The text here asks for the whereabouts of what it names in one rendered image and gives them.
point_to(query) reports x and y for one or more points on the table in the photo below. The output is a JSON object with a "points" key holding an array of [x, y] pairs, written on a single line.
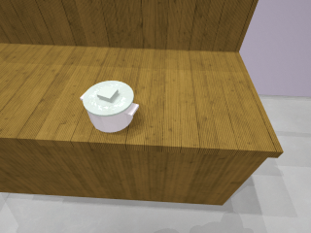
{"points": [[200, 130]]}

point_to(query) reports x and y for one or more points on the pot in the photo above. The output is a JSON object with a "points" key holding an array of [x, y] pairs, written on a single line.
{"points": [[110, 124]]}

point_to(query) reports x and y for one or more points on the lid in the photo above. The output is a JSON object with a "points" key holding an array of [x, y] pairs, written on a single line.
{"points": [[104, 108]]}

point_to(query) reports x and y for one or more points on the knob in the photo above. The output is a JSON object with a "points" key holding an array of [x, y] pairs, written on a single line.
{"points": [[107, 93]]}

